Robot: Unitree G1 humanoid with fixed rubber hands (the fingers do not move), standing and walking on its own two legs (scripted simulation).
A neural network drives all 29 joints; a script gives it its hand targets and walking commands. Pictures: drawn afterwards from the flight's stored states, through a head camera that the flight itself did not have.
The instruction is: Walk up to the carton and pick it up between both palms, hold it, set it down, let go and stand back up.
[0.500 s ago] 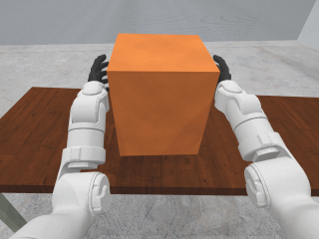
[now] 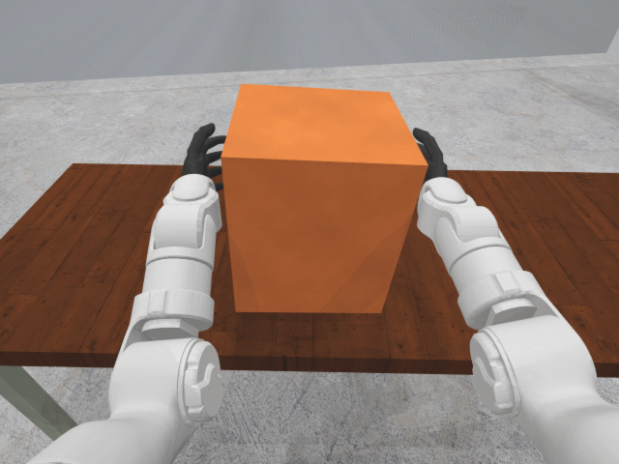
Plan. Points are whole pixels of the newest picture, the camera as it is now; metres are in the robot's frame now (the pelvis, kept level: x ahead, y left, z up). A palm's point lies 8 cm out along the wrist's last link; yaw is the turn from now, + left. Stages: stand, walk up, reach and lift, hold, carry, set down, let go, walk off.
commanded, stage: set down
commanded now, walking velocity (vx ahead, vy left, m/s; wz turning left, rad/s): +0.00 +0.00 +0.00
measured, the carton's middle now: (312, 201) +0.42 +0.00 +0.16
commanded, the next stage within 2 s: none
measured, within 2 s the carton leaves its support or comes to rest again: rests again in 1.80 s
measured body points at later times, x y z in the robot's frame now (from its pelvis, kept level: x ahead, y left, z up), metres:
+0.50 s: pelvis +0.00 -0.01 +0.00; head -0.04 +0.00 +0.45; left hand +0.42 +0.14 +0.18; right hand +0.41 -0.17 +0.18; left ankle +0.02 +0.13 -0.75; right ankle -0.02 -0.09 -0.75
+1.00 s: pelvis +0.00 -0.01 +0.00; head -0.02 -0.01 +0.45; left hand +0.42 +0.13 +0.14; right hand +0.42 -0.18 +0.14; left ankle +0.02 +0.13 -0.75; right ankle -0.02 -0.09 -0.75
